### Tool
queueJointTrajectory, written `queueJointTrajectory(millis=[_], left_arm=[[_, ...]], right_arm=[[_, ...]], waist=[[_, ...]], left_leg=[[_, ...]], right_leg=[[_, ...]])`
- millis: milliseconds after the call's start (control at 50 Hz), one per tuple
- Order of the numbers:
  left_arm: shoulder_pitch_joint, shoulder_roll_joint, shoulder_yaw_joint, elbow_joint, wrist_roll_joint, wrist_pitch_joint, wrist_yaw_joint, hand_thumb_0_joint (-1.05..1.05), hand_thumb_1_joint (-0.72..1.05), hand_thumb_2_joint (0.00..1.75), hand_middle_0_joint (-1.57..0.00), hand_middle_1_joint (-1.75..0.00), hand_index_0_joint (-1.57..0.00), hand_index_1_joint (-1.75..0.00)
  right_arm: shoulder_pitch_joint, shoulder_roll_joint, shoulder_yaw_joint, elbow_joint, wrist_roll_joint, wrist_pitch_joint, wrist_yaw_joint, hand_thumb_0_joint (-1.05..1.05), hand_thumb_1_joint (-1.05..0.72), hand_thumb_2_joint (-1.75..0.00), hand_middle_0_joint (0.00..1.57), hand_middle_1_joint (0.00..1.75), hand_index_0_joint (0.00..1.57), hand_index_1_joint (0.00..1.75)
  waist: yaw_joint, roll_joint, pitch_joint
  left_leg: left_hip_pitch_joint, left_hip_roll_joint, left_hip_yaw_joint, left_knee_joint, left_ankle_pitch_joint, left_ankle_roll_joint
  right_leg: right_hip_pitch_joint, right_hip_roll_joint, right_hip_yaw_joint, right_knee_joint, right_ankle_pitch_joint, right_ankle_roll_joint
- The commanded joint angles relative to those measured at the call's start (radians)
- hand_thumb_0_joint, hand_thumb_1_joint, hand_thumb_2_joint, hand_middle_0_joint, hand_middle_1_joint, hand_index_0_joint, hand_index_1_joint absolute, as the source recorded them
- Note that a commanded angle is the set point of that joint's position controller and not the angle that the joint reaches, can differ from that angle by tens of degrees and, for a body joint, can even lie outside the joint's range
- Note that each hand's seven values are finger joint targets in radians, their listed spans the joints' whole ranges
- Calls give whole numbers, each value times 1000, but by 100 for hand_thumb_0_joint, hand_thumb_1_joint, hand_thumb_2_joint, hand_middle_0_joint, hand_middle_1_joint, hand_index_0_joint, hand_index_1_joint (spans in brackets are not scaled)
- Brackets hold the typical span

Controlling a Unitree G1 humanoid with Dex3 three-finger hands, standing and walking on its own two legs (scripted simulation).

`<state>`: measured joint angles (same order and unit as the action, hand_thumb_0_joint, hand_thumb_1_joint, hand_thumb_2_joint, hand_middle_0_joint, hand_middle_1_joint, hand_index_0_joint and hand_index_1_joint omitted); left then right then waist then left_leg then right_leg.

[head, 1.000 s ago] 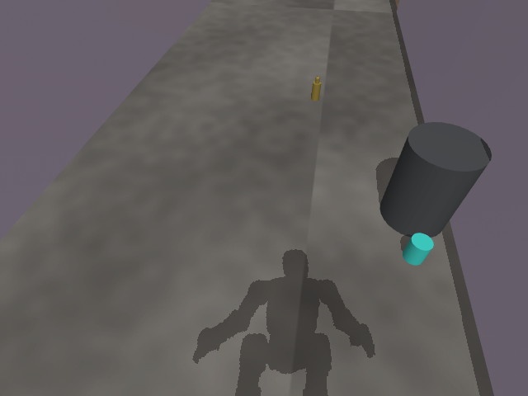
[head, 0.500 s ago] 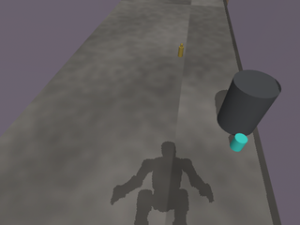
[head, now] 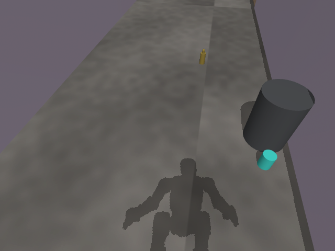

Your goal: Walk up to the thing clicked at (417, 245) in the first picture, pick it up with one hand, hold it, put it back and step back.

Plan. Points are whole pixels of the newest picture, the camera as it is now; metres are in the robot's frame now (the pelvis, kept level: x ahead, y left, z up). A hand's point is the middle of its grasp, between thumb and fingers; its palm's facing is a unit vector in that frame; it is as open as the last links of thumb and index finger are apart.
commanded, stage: stand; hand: left
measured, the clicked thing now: (266, 160) +0.81 -0.67 -0.72
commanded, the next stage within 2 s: walk up in 0.12 s
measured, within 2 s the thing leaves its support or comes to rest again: neither
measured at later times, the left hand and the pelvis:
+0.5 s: hand (112, 241) +0.20 +0.17 -0.16, palm faces -0.30 -0.87 -0.38, open 7.4 cm; pelvis +0.04 -0.09 -0.04, yaw -18 degrees
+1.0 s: hand (184, 165) +0.43 -0.04 -0.15, palm faces -0.67 -0.66 -0.32, open 7.4 cm; pelvis +0.17 -0.18 -0.01, yaw -38 degrees
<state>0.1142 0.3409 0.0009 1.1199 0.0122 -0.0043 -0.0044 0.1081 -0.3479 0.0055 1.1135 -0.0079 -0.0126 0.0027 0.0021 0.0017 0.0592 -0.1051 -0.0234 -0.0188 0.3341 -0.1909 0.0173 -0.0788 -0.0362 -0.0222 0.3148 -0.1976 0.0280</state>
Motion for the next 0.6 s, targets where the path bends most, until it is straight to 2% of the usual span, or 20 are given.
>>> queueJointTrajectory(millis=[0,80,100,120,140,160,180,220,260,280,320,380,420,440,460,480,500,540,560,580], left_arm=[[-32,208,37,-58,0,-23,16,0,90,90,-20,-30,-20,-30],[-28,210,37,-62,0,-25,15,0,90,90,-20,-30,-20,-30],[-8,299,130,-208,41,10,-42,0,90,90,-20,-30,-20,-30],[-78,252,114,-237,42,26,-65,0,90,90,-20,-30,-20,-30],[-166,223,122,-281,58,37,-79,0,90,90,-20,-30,-20,-30],[-145,241,135,-295,68,45,-85,0,90,90,-20,-30,-20,-30],[-91,244,137,-292,63,50,-94,0,90,90,-20,-30,-20,-30],[14,231,142,-291,44,58,-117,0,90,90,-20,-30,-20,-30],[15,229,146,-304,31,61,-140,0,90,90,-20,-30,-20,-30],[-13,218,135,-324,22,57,-144,0,90,90,-20,-30,-20,-30],[-10,214,134,-337,22,50,-148,0,90,90,-20,-30,-20,-30],[75,240,144,-320,30,37,-143,0,90,90,-20,-30,-20,-30],[186,282,166,-290,34,19,-129,0,90,90,-20,-30,-20,-30],[327,343,192,-266,31,8,-111,0,90,90,-20,-30,-20,-30],[365,454,214,-291,29,0,-95,0,90,90,-20,-30,-20,-30],[313,478,217,-317,10,6,-93,0,90,90,-20,-30,-20,-30],[239,440,211,-346,-4,11,-82,0,90,90,-20,-30,-20,-30],[146,379,183,-378,3,12,-63,0,90,90,-20,-30,-20,-30],[125,361,176,-388,8,13,-64,0,90,90,-20,-30,-20,-30],[117,352,172,-404,15,10,-68,0,90,90,-20,-30,-20,-30]], right_arm=[[-40,-213,-42,-58,2,-21,-15,0,-90,-90,20,30,20,30],[-33,-213,-41,-54,0,-22,-15,0,-90,-90,20,30,20,30],[24,-328,-127,-148,-8,-42,-19,0,-90,-90,20,30,20,30],[138,-342,-144,-121,-12,-46,-26,0,-90,-90,20,30,20,30],[209,-385,-165,-125,-10,-47,-35,0,-90,-90,20,30,20,30],[145,-391,-166,-166,-8,-55,-36,0,-90,-90,20,30,20,30],[105,-359,-159,-195,-10,-60,-36,0,-90,-90,20,30,20,30],[21,-325,-158,-246,-21,-65,-36,0,-90,-90,20,30,20,30],[-13,-319,-167,-280,-31,-66,-35,0,-90,-90,20,30,20,30],[38,-355,-175,-272,-32,-73,-30,0,-90,-90,20,30,20,30],[40,-363,-180,-280,-32,-73,-20,0,-90,-90,20,30,20,30],[-11,-360,-181,-297,-35,-61,-13,0,-90,-90,20,30,20,30],[11,-334,-168,-302,-37,-50,-12,0,-90,-90,20,30,20,30],[26,-283,-145,-321,-33,-43,-10,0,-90,-90,20,30,20,30],[13,-215,-115,-376,-6,-48,-1,0,-90,-90,20,30,20,30],[-24,-278,-126,-387,-7,-51,1,0,-90,-90,20,30,20,30],[-11,-315,-132,-364,9,-57,8,0,-90,-90,20,30,20,30],[85,-295,-127,-324,19,-73,8,0,-90,-90,20,30,20,30],[118,-287,-126,-314,17,-72,8,0,-90,-90,20,30,20,30],[159,-281,-127,-305,9,-72,9,0,-90,-90,20,30,20,30]], waist=[[3,-9,-72],[1,-6,-79],[-34,-64,-80],[-89,35,-51],[-138,139,-19],[-98,61,-14],[-52,4,-32],[8,79,-45],[9,144,-6],[-20,150,14],[-20,147,14],[24,111,-23],[77,-39,-65],[154,-245,-107],[150,-480,-56],[131,-327,-42],[96,-188,-19],[34,-185,-20],[16,-193,-13],[11,-203,-20]], left_leg=[[-2,143,-103,-49,189,11],[-8,138,-98,-47,192,10],[209,132,-44,89,-69,47],[359,245,-141,2,-238,91],[262,458,-325,-151,-259,174],[131,546,-345,-170,-171,218],[95,522,-282,-157,-124,199],[80,454,-119,-130,-117,174],[8,394,-16,-116,-138,158],[-21,396,32,-101,-122,147],[-58,367,96,-64,-113,132],[-121,332,178,73,-132,121],[-210,255,247,362,-170,97],[-324,166,270,683,-163,57],[-624,1,238,899,-439,-12],[-613,70,53,915,-445,-27],[-567,120,2,888,-363,-20],[-472,140,31,707,-324,-13],[-375,126,44,610,-334,-7],[-336,104,66,536,-353,-8]], right_leg=[[-1,-102,77,-40,125,-48],[13,-105,83,-43,158,-46],[-289,-26,162,97,3,-90],[-555,-2,108,202,-159,-70],[-613,0,80,451,-285,-34],[-567,-72,122,580,-289,-16],[-526,-95,138,623,-248,-25],[-506,-128,128,623,-188,-21],[-462,-134,83,560,-139,-8],[-421,-142,89,507,-134,-15],[-352,-117,27,424,-84,-23],[-217,-50,-96,372,-87,-28],[-51,17,-124,286,-89,-51],[83,11,12,154,-233,-114],[134,-220,536,-68,-261,-243],[19,-329,771,-130,-404,-334],[-13,-288,671,-117,-436,-329],[-82,-195,437,-5,-230,-271],[-172,-158,367,7,-210,-247],[-191,-135,344,20,-180,-250]])
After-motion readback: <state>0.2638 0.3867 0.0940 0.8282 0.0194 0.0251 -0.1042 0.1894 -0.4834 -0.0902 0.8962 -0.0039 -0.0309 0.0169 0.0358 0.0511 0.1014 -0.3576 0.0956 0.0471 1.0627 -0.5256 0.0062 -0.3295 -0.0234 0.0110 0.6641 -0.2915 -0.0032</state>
